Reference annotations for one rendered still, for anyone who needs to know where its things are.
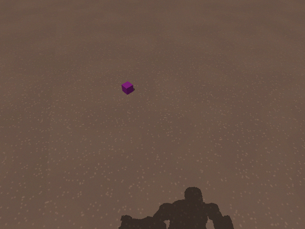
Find cube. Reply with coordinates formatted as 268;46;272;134
122;81;133;95

